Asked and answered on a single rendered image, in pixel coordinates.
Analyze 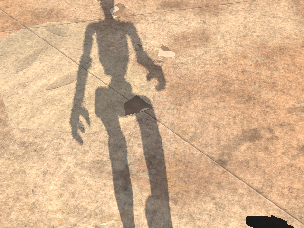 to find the robot right hand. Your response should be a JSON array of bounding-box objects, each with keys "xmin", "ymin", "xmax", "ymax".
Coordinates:
[{"xmin": 245, "ymin": 215, "xmax": 294, "ymax": 228}]

